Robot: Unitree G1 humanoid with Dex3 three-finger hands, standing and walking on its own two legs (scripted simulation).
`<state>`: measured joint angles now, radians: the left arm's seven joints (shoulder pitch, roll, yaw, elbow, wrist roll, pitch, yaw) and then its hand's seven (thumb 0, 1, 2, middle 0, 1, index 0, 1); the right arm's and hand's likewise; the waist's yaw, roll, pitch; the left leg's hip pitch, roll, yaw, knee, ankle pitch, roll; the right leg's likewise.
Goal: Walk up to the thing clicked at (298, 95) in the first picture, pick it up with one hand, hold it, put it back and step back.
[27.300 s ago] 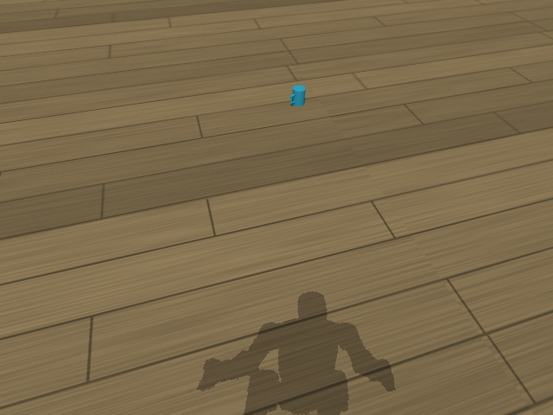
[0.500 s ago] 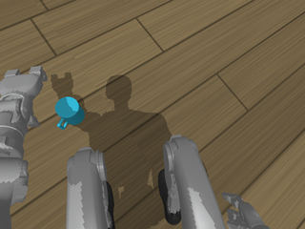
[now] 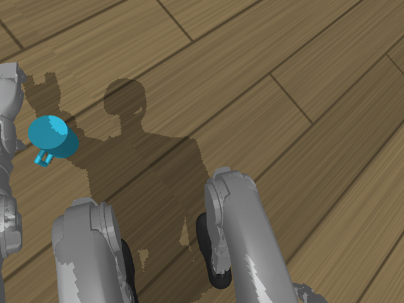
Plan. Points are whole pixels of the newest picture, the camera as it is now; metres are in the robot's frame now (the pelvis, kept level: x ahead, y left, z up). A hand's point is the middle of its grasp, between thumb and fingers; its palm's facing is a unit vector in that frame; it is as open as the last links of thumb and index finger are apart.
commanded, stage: home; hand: left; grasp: from above
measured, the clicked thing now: (52, 144) +0.48 +0.25 -0.29
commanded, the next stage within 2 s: none
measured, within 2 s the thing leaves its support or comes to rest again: neither
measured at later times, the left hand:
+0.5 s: hand out of the picture +0.35 +0.26 +0.05, palm faces -0.29 -0.56 -0.78, open 8.5 cm
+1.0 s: hand out of the picture +0.25 +0.21 +0.26, palm faces +0.09 -0.95 -0.31, open 7.4 cm
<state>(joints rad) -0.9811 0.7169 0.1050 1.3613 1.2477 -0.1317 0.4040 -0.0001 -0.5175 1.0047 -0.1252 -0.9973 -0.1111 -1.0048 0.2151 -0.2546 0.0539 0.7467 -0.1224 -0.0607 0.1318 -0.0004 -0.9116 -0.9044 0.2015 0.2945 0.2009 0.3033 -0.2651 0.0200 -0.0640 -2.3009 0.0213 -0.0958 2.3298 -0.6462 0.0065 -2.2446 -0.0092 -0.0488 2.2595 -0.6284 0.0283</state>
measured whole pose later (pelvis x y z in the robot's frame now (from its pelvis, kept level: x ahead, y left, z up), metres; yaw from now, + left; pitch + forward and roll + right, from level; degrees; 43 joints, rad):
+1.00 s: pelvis +0.06 +0.00 +0.33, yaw +6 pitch +16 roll -3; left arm 0.30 0.26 0.02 0.06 0.02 0.38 0.09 0.01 0.90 0.90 -0.21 -0.30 -0.20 -0.30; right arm 0.24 -0.21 0.05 0.55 0.04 -0.13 -0.13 0.01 -0.90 -0.90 0.20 0.29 0.20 0.30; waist -0.07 0.04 -0.18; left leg -0.98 0.03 -0.05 1.22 -0.52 -0.01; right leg -0.93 -0.01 -0.06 1.16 -0.51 0.01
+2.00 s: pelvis +0.09 +0.00 +0.37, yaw +7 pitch +9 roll -2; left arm 0.49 0.22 0.03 -0.11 -0.06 0.44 0.01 0.01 0.90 0.90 -0.21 -0.30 -0.20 -0.30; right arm 0.30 -0.22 0.03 0.55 0.01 -0.25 -0.19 0.01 -0.90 -0.90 0.20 0.29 0.20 0.30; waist -0.04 0.05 -0.16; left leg -0.68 0.04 -0.05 0.99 -0.48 -0.01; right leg -0.64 -0.01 -0.06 0.93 -0.46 0.01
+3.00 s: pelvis +0.09 +0.00 +0.37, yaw +7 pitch +10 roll -3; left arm 0.50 0.23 0.03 -0.14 -0.06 0.45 0.02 0.01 0.90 0.90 -0.21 -0.30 -0.20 -0.30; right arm 0.29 -0.22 0.03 0.55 0.01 -0.24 -0.18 0.01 -0.90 -0.90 0.20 0.29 0.20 0.30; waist -0.03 0.04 -0.16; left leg -0.69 0.03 -0.05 1.01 -0.49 -0.01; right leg -0.64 -0.01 -0.06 0.94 -0.47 0.01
